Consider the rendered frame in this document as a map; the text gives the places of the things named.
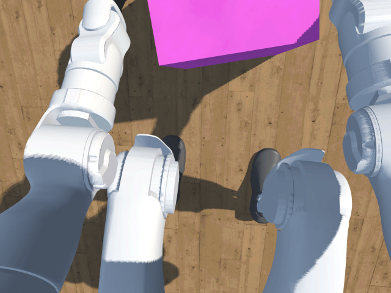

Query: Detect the robot right thigh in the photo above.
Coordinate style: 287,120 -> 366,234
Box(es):
262,160 -> 349,293

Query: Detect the carton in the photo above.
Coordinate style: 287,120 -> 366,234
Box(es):
147,0 -> 320,69

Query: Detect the right robot foot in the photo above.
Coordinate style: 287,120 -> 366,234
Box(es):
249,148 -> 282,223

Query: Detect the right robot forearm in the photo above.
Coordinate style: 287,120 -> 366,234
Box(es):
329,0 -> 391,112

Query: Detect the left robot upper arm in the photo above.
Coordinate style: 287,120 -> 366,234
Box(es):
0,125 -> 118,293

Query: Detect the right robot upper arm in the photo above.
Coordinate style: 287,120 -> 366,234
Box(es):
342,103 -> 391,260

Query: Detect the left robot forearm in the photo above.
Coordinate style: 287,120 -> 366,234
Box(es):
23,0 -> 130,177

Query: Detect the left robot hand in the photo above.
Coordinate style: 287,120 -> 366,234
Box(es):
113,0 -> 127,13

